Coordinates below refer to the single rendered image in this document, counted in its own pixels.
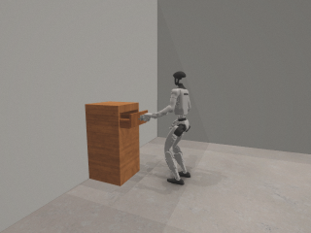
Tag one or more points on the robot right foot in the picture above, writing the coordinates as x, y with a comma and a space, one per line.
186, 174

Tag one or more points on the drawer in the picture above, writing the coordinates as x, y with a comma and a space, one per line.
129, 121

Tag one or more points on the left robot hand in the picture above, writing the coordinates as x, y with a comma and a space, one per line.
148, 115

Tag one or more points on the left robot shin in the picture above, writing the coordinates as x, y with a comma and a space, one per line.
172, 164

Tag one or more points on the robot left forearm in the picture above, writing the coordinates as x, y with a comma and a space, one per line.
161, 113

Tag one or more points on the right robot upper arm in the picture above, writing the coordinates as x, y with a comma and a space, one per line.
189, 106

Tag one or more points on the left robot upper arm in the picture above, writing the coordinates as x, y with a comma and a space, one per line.
173, 99

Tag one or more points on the right robot hand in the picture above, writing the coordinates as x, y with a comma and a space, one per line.
173, 124

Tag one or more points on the cabinet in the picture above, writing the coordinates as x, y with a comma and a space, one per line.
113, 153

